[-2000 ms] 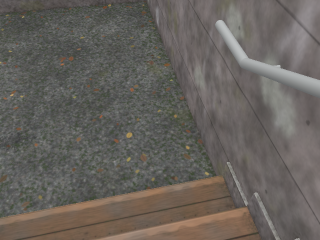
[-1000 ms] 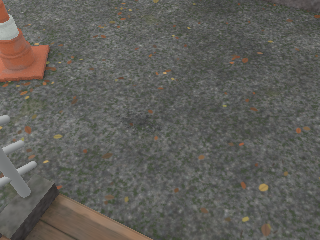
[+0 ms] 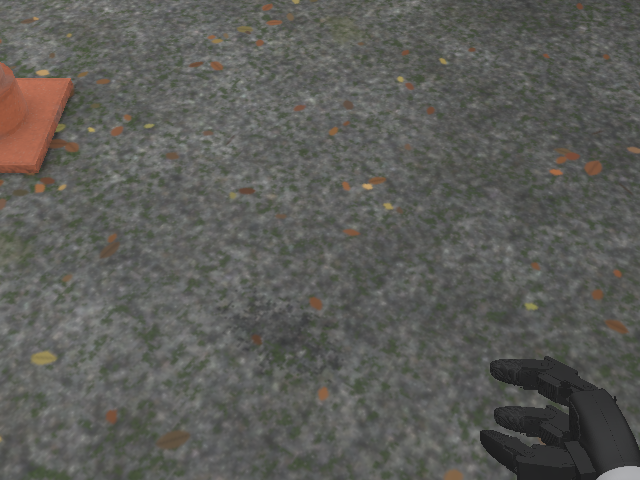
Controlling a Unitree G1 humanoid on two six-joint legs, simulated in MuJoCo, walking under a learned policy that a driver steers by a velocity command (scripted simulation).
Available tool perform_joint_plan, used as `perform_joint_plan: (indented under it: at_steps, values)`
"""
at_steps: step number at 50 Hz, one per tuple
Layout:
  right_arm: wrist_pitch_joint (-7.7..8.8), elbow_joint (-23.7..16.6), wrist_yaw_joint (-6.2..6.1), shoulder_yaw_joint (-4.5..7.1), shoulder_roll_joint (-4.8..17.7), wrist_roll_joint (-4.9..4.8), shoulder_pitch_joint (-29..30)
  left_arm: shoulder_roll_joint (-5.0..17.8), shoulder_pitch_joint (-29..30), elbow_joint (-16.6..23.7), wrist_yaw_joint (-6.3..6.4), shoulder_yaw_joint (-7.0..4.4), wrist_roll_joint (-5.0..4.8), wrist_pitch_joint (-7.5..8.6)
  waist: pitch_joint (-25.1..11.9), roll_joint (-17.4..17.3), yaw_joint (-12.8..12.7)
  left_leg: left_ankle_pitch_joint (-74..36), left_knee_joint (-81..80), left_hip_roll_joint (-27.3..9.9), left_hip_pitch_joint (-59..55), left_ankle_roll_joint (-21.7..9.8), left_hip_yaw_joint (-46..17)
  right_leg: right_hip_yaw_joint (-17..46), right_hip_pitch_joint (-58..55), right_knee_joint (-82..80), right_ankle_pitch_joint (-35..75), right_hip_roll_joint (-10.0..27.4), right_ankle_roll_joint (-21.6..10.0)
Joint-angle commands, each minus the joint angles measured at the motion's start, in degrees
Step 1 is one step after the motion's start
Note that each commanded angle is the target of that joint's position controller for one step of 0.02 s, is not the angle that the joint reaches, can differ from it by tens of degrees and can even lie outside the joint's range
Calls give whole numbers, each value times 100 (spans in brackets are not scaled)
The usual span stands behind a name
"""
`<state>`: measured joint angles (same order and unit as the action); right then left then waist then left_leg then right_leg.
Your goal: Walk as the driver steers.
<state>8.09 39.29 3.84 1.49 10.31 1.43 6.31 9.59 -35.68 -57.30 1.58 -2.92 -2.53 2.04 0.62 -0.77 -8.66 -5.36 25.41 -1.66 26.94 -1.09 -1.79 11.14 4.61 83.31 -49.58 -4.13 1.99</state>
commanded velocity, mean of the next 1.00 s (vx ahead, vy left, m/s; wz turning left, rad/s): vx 0.08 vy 0.00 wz -0.54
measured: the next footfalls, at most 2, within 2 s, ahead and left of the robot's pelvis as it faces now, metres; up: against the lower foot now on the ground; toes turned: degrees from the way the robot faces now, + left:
right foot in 0.46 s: +0.20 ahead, -0.15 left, +0.00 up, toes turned -15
left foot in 0.92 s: +0.27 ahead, +0.06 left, +0.00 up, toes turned -34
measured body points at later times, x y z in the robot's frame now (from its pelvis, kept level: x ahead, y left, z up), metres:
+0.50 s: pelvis +0.14 -0.03 -0.01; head +0.16 -0.05 +0.44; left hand +0.43 +0.15 -0.06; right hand +0.17 -0.34 -0.13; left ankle +0.11 +0.12 -0.73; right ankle +0.16 -0.14 -0.74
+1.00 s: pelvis +0.18 -0.02 +0.00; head +0.21 -0.02 +0.45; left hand +0.46 +0.14 -0.10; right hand +0.15 -0.33 -0.10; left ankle +0.23 +0.08 -0.74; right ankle +0.14 -0.14 -0.70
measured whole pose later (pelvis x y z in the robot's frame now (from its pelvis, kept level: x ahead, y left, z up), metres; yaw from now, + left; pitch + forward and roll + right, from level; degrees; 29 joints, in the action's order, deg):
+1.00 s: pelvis +0.18 -0.02 +0.00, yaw -32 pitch +4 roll +0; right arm -0.1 42.9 0.5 4.4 14.5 1.0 -10.0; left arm 17.8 -12.0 -33.5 1.4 -4.9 -1.2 -2.5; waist -1.3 2.6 -0.1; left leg 15.8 29.8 1.3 17.7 -1.4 -1.6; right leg 10.1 30.3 50.5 -22.8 -7.7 -0.5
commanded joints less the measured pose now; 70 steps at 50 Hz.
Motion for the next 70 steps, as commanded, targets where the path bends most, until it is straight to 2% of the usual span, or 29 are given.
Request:
perform_joint_plan:
  at_steps: [1, 3, 4, 6, 8, 12, 22, 23, 24, 25, 26, 27, 29, 31, 39, 44, 45, 46, 47, 48, 49, 51, 53, 55, 60, 65, 67, 69, 70]
  values:
    - [-233, 874, 37, 324, 1161, 118, -3177, 600, -707, 554, -110, -16, -154, 187, -3157, -1474, 1216, -6738, 1429, -2507, -6442, -1657, -2033, 492, 4384, 2479, -68, 240, 437]
    - [-255, 578, -23, 198, 856, -9, -1690, 718, -61, 727, 65, -103, -78, 14, -2364, 12, 666, -2753, 182, -2338, -3798, -1731, -2176, -155, 3690, 1257, 1665, 787, 304]
    - [-269, 555, -172, 227, 985, 22, -1442, 757, 464, 904, 115, -164, 22, -95, -1846, 74, 605, -2272, -201, -2618, -2667, -1828, -2447, -236, 3623, 1380, 2367, 806, 208]
    - [-292, 636, -314, 191, 983, 140, -1214, 586, 924, 1189, 187, -217, 131, -292, -868, -139, 391, -2038, -598, -2063, -1070, -1503, -1323, -261, 3221, 166, 2947, 934, 140]
    - [-328, 786, -459, 180, 876, 106, -1417, 481, 1414, 1485, 202, -223, 145, -281, -736, -540, 460, -2222, -696, -1689, -1056, -1288, -623, -347, 3236, -1137, 3390, 964, 153]
    - [-451, 814, -710, 280, 1133, -61, -1649, 475, 2171, 2035, 18, -194, 200, -255, -797, -457, 593, -2024, -831, -1703, -1432, -1264, -99, -461, 3050, -2471, 4633, 916, 181]
    - [-801, 531, -629, 574, 1702, -288, -1731, 902, 3121, 2810, -367, -290, 181, -416, -243, -487, 858, 134, -59, -1730, -1812, -549, 539, -1283, 2160, -4820, 3687, 572, -375]
    - [-809, 566, -592, 556, 1544, -287, -2038, 1011, 2983, 2750, -343, -346, 207, -376, -304, -263, 929, 185, 488, -1506, -1787, -337, 798, -1372, 1680, -5358, 4341, 402, -495]
    - [-787, 568, -558, 532, 1341, -147, -2371, 1532, 2609, 2710, -259, -526, 221, -327, -567, 533, 928, 686, 1768, -967, -1010, 108, 1308, -642, 501, -5554, 6795, 770, -765]
    - [-722, 125, -487, 367, 1047, 56, -2240, 2282, 2274, 2771, -208, -680, 293, -313, -899, 2251, 888, 4013, 3990, -111, 1298, 680, 1372, 1563, -1090, -5547, 8726, 2187, -1917]
    - [-665, 31, -439, 392, 1173, -44, -1606, 2009, 1859, 2796, -269, -597, 394, -251, -1725, 1448, 387, 4628, 4952, 125, 1794, 631, 42, 2235, -1240, -5755, 8622, 2581, -2559]
    - [-701, -59, -449, 421, 1274, -194, -1222, 1937, 2003, 2776, -305, -548, 434, -184, -1571, 915, 397, 4274, 5265, 54, 1913, 512, -237, 1818, -1013, -5797, 8278, 2410, -2398]
    - [-853, 34, -584, 438, 1270, -106, -1227, 1607, 2684, 2835, -218, -454, 164, -227, -1056, 391, 750, 3327, 4748, -114, 1786, 429, -369, 1137, -140, -5877, 7285, 1915, -1787]
    - [-942, 52, -579, 452, 1221, -63, -1365, 1578, 3061, 2914, -170, -432, 181, -318, -984, 588, 1044, 2869, 4216, -6, 1090, 450, -245, 859, 655, -6009, 6710, 1523, -1559]
    - [-902, -77, -419, 361, 855, -85, -975, 1706, 2646, 2753, 5, -480, 174, -434, -889, 831, 915, 2541, 2230, 372, 80, 452, -288, 1306, 1271, -6317, 4112, 1144, -1482]
    - [-816, -93, -303, 456, 1044, -196, -1172, 1658, 2727, 2857, -42, -441, 167, -449, -852, 1220, 934, 2335, 461, 446, -804, 203, -212, 1778, 1090, -6035, 4126, 1018, -1299]
    - [-786, -9, -294, 484, 1090, -169, -1469, 1566, 2623, 2813, 4, -416, 113, -456, -952, 1025, 1077, 1990, -138, 327, -1553, 81, -190, 1729, 1481, -5896, 3581, 822, -1076]
    - [-804, 101, -317, 563, 1367, -87, -1938, 1254, 2520, 2826, 19, -317, 121, -445, -1090, 365, 1146, 2081, -391, -593, -2595, -261, -864, 1260, 2448, -5073, 2306, 418, -684]
    - [-821, 206, -315, 675, 1875, 56, -2197, 1069, 2569, 3063, 37, -264, 38, -403, -822, -1349, 1055, 2967, -1106, -1776, -2629, -1123, -2669, -37, 3677, -3743, 1533, -570, -396]
    - [-749, 44, -320, 643, 1696, 84, -1903, 1561, 2648, 3075, 31, -388, 130, -300, -475, -1042, 1056, 3599, -1289, -2155, -2179, -1522, -3274, 209, 4033, -2660, 1844, -142, -235]
    - [-713, -67, -380, 577, 1492, -9, -1566, 1727, 2538, 2977, -7, -460, 148, -284, -327, -886, 878, 3687, -1277, -1927, -2047, -1308, -2748, 168, 4097, -2271, 2353, 17, -198]
    - [-637, -75, -464, 515, 1216, -200, -1311, 1686, 2168, 2702, 15, -483, 172, -348, -155, -852, 793, 3292, -1285, -1452, -2264, -712, -1913, 44, 4301, -1910, 3234, 180, -82]
    - [-549, 66, -527, 486, 1166, -100, -1686, 1371, 2347, 2750, -47, -376, 156, -323, -13, -557, 942, 2522, -1368, -1301, -2177, -667, -1299, -166, 4299, -1782, 3701, 278, -25]
    - [-454, 198, -517, 520, 1199, -18, -2073, 1148, 2545, 2793, -81, -283, 153, -250, -27, -631, 1140, 2213, -1428, -1263, -2426, -713, -888, -338, 4367, -2045, 3905, 435, 30]
    - [-405, 399, -463, 582, 1393, -144, -2423, 965, 3156, 2941, -192, -168, 147, -155, 236, -758, 1450, 1809, -1595, -1361, -2301, -778, -207, -763, 3930, -3231, 4061, 706, 94]
    - [-370, 557, -320, 607, 1648, -280, -2507, 950, 3313, 2913, -321, -139, 135, -102, 307, -792, 1358, 1532, -1316, -1401, -1920, -752, 133, -1220, 2594, -4511, 3471, 587, -235]
    - [-443, 676, -331, 622, 1790, -423, -2549, 961, 2846, 2814, -365, -154, 117, -23, 208, -590, 969, 1022, -848, -1548, -1706, -689, 200, -1518, 1671, -5032, 3434, 346, -547]
    - [-401, 675, -372, 449, 1467, -288, -2475, 1495, 1435, 2427, -277, -445, 113, -26, -699, -157, 194, -471, 1324, -1085, -878, -303, 909, -1162, -674, -5309, 3858, 320, -907]
    - [-279, 289, -354, 225, 928, -99, -2427, 2297, 804, 2375, -184, -602, 183, -32, -1410, 1513, 150, 1822, 3779, -318, 1117, 226, 1152, 1593, -2362, -5809, 3610, 1978, -1655]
